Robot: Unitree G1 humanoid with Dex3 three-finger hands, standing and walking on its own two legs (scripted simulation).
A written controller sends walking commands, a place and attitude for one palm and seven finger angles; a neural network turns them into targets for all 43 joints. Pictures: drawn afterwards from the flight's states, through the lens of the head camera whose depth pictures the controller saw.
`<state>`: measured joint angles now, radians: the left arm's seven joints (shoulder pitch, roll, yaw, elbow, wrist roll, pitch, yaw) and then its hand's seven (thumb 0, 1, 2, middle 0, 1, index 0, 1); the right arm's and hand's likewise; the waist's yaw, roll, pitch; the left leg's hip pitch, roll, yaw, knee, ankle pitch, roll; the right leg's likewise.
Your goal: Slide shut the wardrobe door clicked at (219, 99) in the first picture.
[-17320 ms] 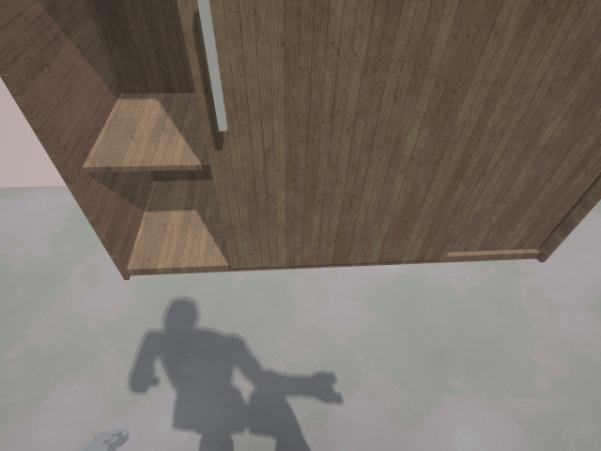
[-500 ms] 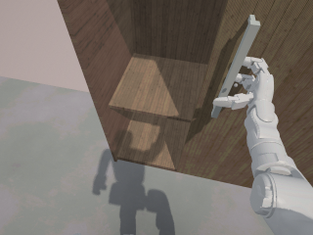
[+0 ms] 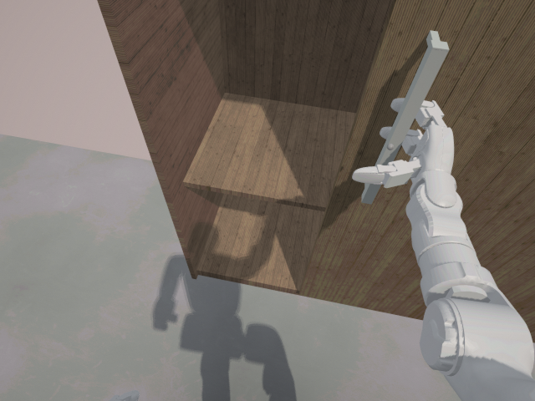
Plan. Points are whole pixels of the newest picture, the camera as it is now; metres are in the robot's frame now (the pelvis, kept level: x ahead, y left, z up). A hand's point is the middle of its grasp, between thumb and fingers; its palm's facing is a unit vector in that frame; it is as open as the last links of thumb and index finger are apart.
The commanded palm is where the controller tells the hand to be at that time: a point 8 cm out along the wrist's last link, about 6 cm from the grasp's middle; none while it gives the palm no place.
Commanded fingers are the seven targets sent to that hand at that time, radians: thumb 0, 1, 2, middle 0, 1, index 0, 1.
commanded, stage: slide the fingers in behind the handle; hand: right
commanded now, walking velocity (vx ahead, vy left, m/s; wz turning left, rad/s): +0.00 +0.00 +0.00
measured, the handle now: (393, 133) +0.53 -0.12 +0.12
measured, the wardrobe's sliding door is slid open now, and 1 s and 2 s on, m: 0.40 0.40 0.40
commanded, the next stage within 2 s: grip the handle and tug to test in 0.94 s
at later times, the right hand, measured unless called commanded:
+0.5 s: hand (383, 146) +0.48 -0.09 +0.14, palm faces +0.05 +1.00 +0.01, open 14.0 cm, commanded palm +0.44 -0.14 +0.14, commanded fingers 0.00 0.50 -0.30 0.30 1.20 0.30 1.20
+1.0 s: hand (382, 145) +0.48 -0.09 +0.14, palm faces +0.06 +1.00 -0.01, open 14.1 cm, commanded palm +0.45 -0.14 +0.14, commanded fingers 0.00 0.50 -0.30 0.30 1.20 0.30 1.20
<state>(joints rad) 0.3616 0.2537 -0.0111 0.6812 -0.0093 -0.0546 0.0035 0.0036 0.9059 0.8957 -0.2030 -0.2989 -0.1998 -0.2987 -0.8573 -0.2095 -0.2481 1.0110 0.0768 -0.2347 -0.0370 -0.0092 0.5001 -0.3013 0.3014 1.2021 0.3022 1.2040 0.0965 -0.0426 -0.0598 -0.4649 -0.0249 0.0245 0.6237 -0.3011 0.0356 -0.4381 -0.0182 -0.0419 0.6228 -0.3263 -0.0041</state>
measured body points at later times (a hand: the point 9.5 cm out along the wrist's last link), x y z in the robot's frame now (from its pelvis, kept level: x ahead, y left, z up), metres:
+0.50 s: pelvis +0.00 +0.00 +0.00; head +0.05 +0.01 +0.45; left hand +0.05 +0.25 -0.13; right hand +0.47 -0.15 +0.14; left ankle +0.00 +0.10 -0.73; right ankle -0.01 -0.12 -0.72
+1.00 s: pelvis +0.00 -0.01 +0.00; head +0.05 +0.00 +0.45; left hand +0.05 +0.24 -0.13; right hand +0.47 -0.15 +0.14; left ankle +0.00 +0.10 -0.72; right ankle -0.01 -0.12 -0.72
